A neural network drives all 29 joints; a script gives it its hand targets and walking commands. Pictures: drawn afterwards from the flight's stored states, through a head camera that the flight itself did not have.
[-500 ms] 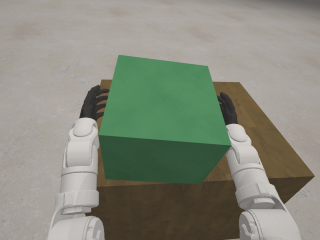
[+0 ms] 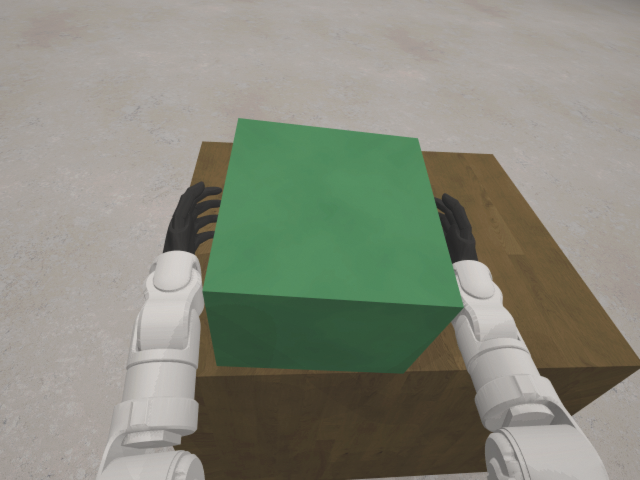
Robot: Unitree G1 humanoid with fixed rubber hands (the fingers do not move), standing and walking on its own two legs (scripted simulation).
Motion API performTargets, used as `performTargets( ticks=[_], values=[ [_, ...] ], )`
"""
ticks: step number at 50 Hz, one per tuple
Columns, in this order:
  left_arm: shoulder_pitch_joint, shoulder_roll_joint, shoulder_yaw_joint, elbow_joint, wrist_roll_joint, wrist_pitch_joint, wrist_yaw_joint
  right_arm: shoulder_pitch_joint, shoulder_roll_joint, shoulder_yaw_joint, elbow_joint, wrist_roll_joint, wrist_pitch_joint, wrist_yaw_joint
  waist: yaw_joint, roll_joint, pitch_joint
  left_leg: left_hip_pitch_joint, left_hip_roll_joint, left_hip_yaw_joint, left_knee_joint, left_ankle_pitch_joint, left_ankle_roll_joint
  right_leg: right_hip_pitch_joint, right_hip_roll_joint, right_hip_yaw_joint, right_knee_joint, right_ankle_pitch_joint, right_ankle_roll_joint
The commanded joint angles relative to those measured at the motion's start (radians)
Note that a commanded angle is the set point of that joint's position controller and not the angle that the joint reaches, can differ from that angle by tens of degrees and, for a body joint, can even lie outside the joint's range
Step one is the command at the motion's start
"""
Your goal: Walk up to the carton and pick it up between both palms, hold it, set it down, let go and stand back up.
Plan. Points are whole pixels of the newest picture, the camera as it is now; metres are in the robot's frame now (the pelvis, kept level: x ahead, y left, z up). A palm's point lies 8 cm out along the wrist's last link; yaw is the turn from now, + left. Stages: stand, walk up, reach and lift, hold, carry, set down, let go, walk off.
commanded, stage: set down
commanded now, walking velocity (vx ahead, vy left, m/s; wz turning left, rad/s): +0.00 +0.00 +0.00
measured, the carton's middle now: (321, 247) +0.40 +0.01 +0.09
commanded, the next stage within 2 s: none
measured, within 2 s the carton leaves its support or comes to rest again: neither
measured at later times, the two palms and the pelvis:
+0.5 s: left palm (190, 261) +0.36 +0.18 +0.10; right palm (451, 257) +0.38 -0.17 +0.10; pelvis +0.00 +0.00 +0.00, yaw -1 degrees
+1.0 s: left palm (204, 266) +0.38 +0.17 +0.06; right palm (446, 257) +0.41 -0.18 +0.07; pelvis +0.00 -0.01 +0.00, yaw -2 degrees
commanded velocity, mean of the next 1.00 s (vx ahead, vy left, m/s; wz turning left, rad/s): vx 0.00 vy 0.00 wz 0.00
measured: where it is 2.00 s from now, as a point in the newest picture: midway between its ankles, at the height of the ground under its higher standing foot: outside the picture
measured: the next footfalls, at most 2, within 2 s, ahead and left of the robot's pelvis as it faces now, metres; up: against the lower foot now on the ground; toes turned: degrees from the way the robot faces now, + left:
none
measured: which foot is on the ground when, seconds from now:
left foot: down 0.00-1.00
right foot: down 0.00-1.00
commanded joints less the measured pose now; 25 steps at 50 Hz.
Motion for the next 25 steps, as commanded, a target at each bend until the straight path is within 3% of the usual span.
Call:
performTargets(
  ticks=[1, 5, 10, 14, 17, 25],
  values=[
    [-0.555, -0.518, -0.503, -0.188, -0.071, -0.034, -0.113, -0.746, 0.508, 0.385, -0.416, 0.027, -0.101, 0.101, 0.003, 0.059, -0.442, 0.187, -0.045, 0.050, 0.040, 0.473, -0.036, 0.128, 0.003, -0.030, 0.050, 0.520, 0.085],
    [-0.549, -0.528, -0.525, -0.227, -0.087, -0.043, -0.103, -0.730, 0.505, 0.401, -0.453, 0.042, -0.100, 0.103, 0.007, 0.070, -0.485, 0.195, -0.047, 0.044, 0.057, 0.517, -0.044, 0.117, 0.008, -0.030, 0.065, 0.573, 0.082],
    [-0.557, -0.536, -0.532, -0.208, -0.094, -0.063, -0.090, -0.731, 0.492, 0.381, -0.435, 0.021, -0.107, 0.116, 0.002, 0.066, -0.483, 0.201, -0.038, 0.042, 0.060, 0.526, -0.048, 0.075, 0.013, -0.033, 0.061, 0.537, 0.075],
    [-0.581, -0.544, -0.510, -0.176, -0.089, -0.092, -0.068, -0.755, 0.486, 0.348, -0.408, -0.004, -0.125, 0.141, 0.026, 0.075, -0.535, 0.214, -0.033, 0.047, 0.069, 0.532, -0.050, 0.022, 0.017, -0.041, 0.064, 0.500, 0.069],
    [-0.611, -0.549, -0.491, -0.132, -0.087, -0.115, -0.055, -0.777, 0.474, 0.303, -0.357, -0.037, -0.141, 0.154, 0.024, 0.074, -0.534, 0.192, -0.029, 0.053, 0.056, 0.474, -0.049, 0.002, 0.016, -0.041, 0.048, 0.432, 0.065],
    [-0.686, -0.539, -0.382, 0.036, -0.045, -0.166, -0.045, -0.820, 0.476, 0.174, -0.149, -0.129, -0.175, 0.193, 0.062, 0.059, -0.503, 0.126, -0.019, 0.083, 0.012, 0.337, -0.021, -0.024, 0.003, -0.048, 0.034, 0.311, 0.060]
  ],
)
